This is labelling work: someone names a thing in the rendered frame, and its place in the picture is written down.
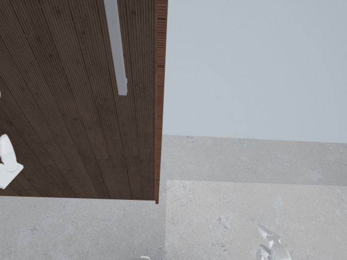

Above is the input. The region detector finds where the handle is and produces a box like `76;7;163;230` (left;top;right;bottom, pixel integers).
104;0;127;95

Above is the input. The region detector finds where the robot left hand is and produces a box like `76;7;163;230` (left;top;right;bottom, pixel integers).
0;92;23;189

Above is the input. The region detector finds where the robot right hand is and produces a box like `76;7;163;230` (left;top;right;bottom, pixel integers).
253;225;291;260

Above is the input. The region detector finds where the wardrobe door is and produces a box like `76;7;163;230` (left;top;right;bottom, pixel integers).
0;0;156;200

